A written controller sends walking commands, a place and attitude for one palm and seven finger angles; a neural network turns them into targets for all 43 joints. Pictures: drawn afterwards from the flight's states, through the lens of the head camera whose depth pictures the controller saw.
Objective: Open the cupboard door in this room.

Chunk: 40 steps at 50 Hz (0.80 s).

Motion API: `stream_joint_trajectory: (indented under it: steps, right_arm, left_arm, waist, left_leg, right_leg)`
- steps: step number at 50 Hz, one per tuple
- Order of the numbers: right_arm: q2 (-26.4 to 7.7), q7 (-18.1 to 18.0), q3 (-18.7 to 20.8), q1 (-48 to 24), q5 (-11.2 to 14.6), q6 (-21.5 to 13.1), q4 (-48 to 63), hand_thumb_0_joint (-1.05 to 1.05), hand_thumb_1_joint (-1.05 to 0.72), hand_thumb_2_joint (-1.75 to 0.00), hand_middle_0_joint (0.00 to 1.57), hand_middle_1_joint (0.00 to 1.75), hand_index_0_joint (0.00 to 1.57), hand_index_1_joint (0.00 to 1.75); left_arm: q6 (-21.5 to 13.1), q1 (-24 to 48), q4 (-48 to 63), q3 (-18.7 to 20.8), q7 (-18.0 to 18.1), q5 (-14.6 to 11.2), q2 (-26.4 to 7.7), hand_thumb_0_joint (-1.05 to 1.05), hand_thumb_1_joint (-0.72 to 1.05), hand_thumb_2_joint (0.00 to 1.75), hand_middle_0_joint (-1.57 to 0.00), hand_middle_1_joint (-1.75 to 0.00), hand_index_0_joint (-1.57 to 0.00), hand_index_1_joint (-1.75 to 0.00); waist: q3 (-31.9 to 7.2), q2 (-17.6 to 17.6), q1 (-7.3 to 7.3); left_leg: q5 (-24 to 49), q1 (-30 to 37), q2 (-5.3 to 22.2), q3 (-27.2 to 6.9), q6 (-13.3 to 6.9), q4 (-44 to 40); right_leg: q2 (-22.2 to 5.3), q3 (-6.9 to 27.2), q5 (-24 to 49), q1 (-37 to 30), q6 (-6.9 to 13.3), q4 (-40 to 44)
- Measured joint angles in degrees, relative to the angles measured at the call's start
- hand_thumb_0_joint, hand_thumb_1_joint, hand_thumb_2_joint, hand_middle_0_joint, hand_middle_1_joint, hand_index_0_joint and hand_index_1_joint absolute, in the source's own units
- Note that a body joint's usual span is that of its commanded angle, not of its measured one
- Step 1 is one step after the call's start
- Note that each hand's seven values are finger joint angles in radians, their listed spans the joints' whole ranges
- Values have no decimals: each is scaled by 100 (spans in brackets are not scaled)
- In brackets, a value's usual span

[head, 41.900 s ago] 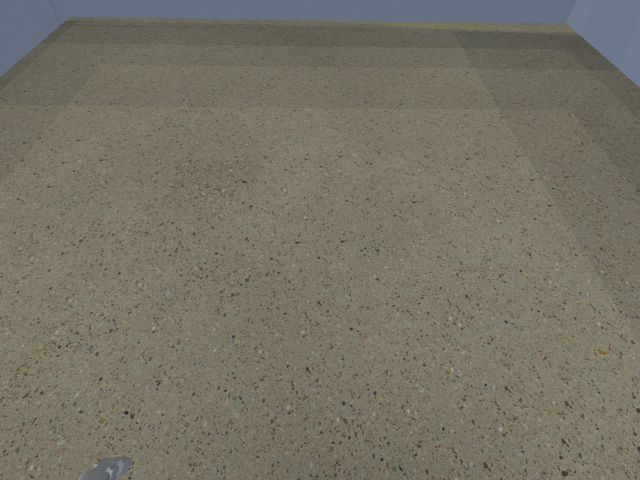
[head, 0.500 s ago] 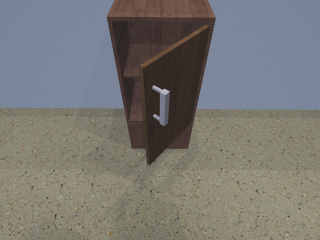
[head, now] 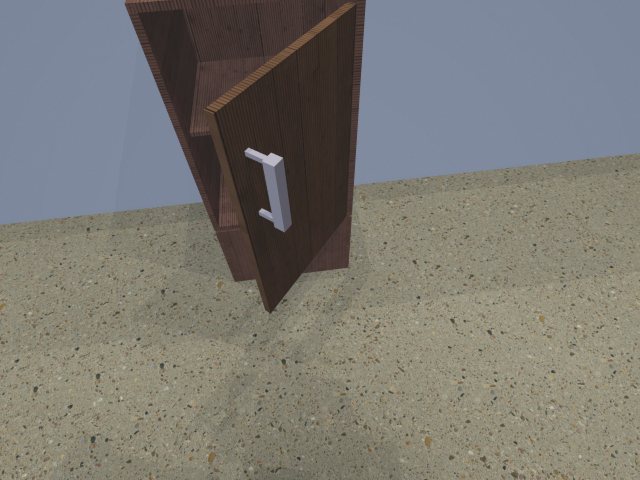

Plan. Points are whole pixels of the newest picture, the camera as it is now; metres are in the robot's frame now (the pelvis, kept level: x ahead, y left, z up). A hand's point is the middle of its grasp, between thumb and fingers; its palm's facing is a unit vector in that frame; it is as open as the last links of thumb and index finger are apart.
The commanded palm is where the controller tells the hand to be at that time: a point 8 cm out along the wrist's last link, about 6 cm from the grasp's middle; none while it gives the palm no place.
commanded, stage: walk to a spot facing it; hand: left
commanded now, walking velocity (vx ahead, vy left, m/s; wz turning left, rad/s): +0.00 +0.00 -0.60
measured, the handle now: (268, 191) +0.54 +0.13 +0.00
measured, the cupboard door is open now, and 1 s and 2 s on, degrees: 50 50 50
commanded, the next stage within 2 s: none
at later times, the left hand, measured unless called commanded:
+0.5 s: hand out of the picture +0.10 +0.20 -0.16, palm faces -0.16 -0.96 -0.23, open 7.3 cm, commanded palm none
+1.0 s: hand (279, 398) +0.24 +0.09 -0.15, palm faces -0.56 -0.78 -0.28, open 7.3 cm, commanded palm none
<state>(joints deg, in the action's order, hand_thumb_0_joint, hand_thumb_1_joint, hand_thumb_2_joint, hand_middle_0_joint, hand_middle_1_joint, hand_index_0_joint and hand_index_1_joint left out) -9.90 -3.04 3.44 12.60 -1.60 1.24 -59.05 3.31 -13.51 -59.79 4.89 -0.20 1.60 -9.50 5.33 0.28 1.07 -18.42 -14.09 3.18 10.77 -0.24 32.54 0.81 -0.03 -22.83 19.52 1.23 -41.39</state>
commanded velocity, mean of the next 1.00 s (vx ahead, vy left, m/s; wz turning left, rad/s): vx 0.00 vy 0.00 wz -0.60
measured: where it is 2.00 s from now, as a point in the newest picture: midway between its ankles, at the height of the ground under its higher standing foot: outside the picture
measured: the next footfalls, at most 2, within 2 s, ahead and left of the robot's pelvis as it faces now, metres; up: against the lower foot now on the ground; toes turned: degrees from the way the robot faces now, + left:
left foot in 0.52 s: +0.10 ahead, +0.13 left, +0.00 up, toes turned -18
right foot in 0.86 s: +0.02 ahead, -0.13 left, +0.00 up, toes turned -35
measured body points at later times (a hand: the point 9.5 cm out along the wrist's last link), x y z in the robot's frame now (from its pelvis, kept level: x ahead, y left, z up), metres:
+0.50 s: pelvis +0.02 +0.01 +0.01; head +0.08 +0.00 +0.46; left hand +0.11 +0.25 -0.14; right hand +0.11 -0.27 -0.12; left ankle +0.06 +0.14 -0.71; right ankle +0.00 -0.09 -0.73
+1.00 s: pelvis +0.03 -0.01 +0.00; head +0.07 -0.06 +0.45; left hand +0.27 +0.13 -0.13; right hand -0.11 -0.25 -0.15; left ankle +0.07 +0.13 -0.66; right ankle -0.01 -0.10 -0.73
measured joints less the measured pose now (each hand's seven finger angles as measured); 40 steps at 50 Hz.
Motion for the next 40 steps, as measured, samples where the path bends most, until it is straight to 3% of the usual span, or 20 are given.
stream_joint_trajectory:
  steps: [3,6,10,20,23,26,27,29,31,33,35,40]
  right_arm:
    - [-131,24,38,-89,34,52,125,0,-91,-90,20,30,20,30]
    - [-228,47,80,-288,77,183,179,0,-91,-90,20,30,20,30]
    - [-300,63,84,-572,91,194,363,1,-91,-90,20,30,20,30]
    - [-245,77,35,-1001,136,143,801,0,-91,-90,20,30,20,30]
    - [-186,75,4,-1001,165,89,886,0,-91,-90,20,30,20,30]
    - [-180,70,-69,-839,172,-34,998,0,-91,-90,20,30,20,30]
    - [-200,58,-77,-759,142,-88,1030,0,-91,-90,20,30,20,30]
    - [-137,37,-139,-637,60,-94,1013,0,-91,-90,20,30,20,30]
    - [-95,35,-216,-458,12,-67,988,0,-91,-90,20,30,20,30]
    - [-86,31,-248,-293,-9,-46,949,0,-91,-90,20,30,20,30]
    - [-99,35,-247,-156,-17,-45,895,0,-91,-90,20,30,20,30]
    - [-209,77,-168,133,-21,-39,783,0,-91,-90,20,30,20,30]
  left_arm:
    - [-112,42,183,36,2,26,-77,1,91,90,-20,-30,-20,-30]
    - [-185,126,288,32,75,-5,-108,0,91,90,-20,-30,-20,-30]
    - [-222,90,368,7,137,-38,-110,0,91,90,-20,-30,-20,-30]
    - [-150,-94,527,-35,56,0,-121,0,91,90,-20,-30,-21,-30]
    - [-114,-102,577,-11,45,9,-176,1,91,90,-21,-30,-21,-30]
    - [-59,-151,623,17,35,-32,-238,1,91,90,-21,-30,-21,-30]
    - [-35,-120,630,24,19,-45,-260,1,91,90,-21,-30,-21,-30]
    - [-10,24,647,70,-27,-10,-389,1,91,90,-20,-30,-21,-30]
    - [-10,126,673,123,-69,15,-486,1,91,90,-20,-30,-20,-30]
    - [-6,195,723,140,-110,4,-534,1,91,90,-20,-30,-20,-30]
    - [5,255,766,125,-140,-9,-550,1,91,90,-20,-30,-20,-30]
    - [22,461,779,49,-194,-20,-528,1,91,90,-20,-30,-20,-30]
  waist:
    - [28,141,11]
    - [78,175,26]
    - [78,103,79]
    - [-45,-71,184]
    - [-60,-164,219]
    - [-180,-135,160]
    - [-205,-75,101]
    - [-94,-215,128]
    - [-36,-278,153]
    - [13,-246,144]
    - [71,-173,112]
    - [180,17,-83]
  left_leg:
    - [-418,-208,191,21,119,586]
    - [-1030,-773,13,-563,162,2085]
    - [-747,-1178,-118,-911,271,2926]
    - [-569,-1150,-196,-1256,348,2040]
    - [-560,-901,-291,-1257,307,1308]
    - [-18,-361,-248,-1284,189,-56]
    - [318,-351,-167,-1280,98,-213]
    - [233,-361,-159,-1106,59,-22]
    - [137,-243,-81,-944,79,-97]
    - [143,-109,26,-804,100,-236]
    - [158,19,145,-653,114,-340]
    - [-32,180,423,-229,239,-212]
  right_leg:
    - [64,-73,473,-98,128,339]
    - [196,-27,372,-165,303,492]
    - [322,253,699,-362,352,1042]
    - [507,944,963,-503,269,1445]
    - [543,1149,933,-433,187,1367]
    - [701,1281,776,-234,65,1063]
    - [737,1166,335,-46,24,690]
    - [570,828,-412,405,-115,-481]
    - [404,526,-498,809,-235,-1555]
    - [205,272,-398,1021,-321,-2072]
    - [23,76,-318,1023,-363,-1958]
    - [-185,-256,-169,564,-272,-590]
